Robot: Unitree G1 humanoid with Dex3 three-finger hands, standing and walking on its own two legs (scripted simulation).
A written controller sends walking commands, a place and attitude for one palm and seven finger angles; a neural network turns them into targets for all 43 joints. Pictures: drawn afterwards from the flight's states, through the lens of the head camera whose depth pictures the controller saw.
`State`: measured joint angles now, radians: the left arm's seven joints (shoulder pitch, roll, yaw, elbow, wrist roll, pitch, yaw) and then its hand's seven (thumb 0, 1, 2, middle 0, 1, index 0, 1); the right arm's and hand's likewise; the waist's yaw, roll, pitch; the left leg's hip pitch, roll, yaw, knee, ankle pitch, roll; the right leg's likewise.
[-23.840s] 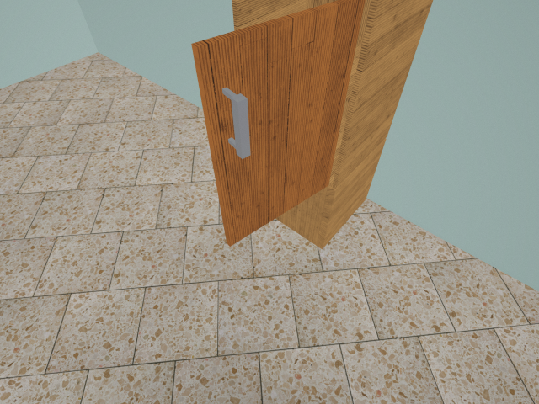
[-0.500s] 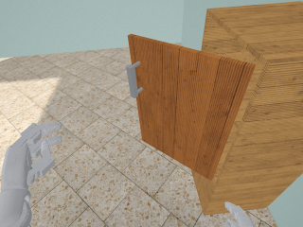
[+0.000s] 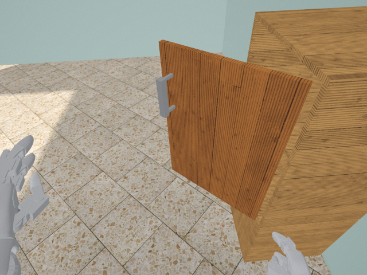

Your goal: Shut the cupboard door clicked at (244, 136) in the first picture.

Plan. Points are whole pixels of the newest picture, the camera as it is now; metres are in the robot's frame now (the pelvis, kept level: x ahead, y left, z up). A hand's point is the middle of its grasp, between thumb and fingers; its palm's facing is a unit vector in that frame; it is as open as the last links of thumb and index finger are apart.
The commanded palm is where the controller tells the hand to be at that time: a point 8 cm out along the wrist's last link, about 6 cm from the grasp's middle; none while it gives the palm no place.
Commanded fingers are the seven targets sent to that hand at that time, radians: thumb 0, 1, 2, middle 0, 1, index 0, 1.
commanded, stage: step back with the hand held close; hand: left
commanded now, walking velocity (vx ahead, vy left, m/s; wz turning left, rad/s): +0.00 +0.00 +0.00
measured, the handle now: (167, 95) +0.61 +0.13 +0.09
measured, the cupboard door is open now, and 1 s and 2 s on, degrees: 48 48 48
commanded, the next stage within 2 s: stop stepping back and stand still in 1.90 s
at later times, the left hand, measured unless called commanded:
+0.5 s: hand (42, 195) +0.20 +0.27 +0.15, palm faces +0.33 -0.80 -0.51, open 7.4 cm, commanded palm +0.13 +0.31 +0.17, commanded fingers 0.00 0.90 0.90 -0.20 -0.30 -0.20 -0.30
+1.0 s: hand out of the picture +0.11 +0.30 +0.15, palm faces +0.46 -0.77 -0.44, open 7.4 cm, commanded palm +0.05 +0.33 +0.17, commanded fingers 0.00 0.90 0.90 -0.20 -0.30 -0.20 -0.30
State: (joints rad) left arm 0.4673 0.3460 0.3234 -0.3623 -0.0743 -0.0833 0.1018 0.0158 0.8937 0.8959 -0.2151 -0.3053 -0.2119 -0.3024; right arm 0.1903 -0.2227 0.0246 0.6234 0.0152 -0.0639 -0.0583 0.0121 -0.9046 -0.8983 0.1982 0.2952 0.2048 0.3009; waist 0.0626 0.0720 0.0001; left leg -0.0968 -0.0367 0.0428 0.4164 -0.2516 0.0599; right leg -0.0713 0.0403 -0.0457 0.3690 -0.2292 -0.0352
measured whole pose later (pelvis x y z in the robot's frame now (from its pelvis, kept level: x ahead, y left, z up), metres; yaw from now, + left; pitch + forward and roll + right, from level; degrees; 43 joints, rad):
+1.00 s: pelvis -0.09 +0.03 -0.03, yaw -1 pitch -1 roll -2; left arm 0.47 0.40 0.47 -0.48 -0.01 -0.24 0.13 0.01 0.89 0.90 -0.21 -0.30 -0.21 -0.30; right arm 0.24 -0.21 0.01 0.57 0.00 -0.04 -0.07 0.01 -0.90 -0.90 0.20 0.30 0.21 0.30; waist 0.01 0.01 0.02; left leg -0.45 -0.03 0.08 0.72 -0.26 0.11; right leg -0.40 0.05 0.03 0.68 -0.26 0.01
